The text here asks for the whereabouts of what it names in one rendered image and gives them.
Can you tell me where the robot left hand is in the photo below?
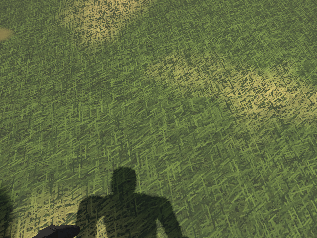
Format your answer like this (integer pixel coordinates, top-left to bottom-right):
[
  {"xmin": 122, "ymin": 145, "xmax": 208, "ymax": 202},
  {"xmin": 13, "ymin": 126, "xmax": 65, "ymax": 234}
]
[{"xmin": 32, "ymin": 224, "xmax": 80, "ymax": 238}]

